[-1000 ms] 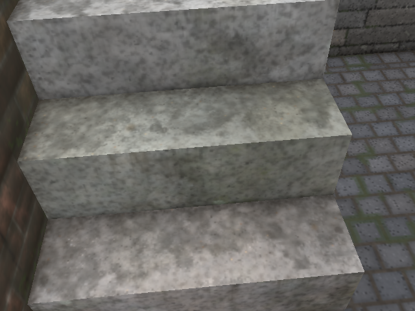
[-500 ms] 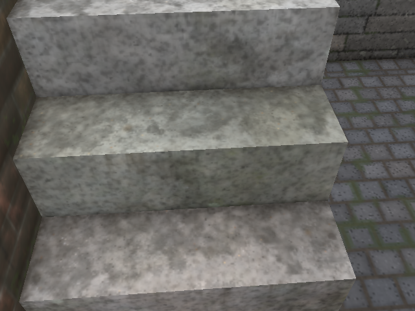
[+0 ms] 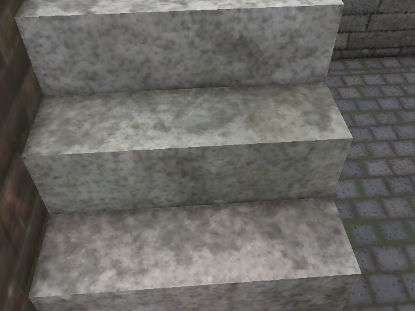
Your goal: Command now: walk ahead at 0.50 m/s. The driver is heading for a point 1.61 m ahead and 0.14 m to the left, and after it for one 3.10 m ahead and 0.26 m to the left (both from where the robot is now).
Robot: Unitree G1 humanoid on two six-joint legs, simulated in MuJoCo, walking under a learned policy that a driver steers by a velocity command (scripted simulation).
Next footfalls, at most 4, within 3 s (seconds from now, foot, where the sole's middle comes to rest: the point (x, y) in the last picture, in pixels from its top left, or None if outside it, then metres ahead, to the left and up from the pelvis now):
none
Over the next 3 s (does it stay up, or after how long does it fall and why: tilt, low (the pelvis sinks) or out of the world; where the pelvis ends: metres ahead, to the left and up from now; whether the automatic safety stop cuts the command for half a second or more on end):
stays up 0.01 0.04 0.00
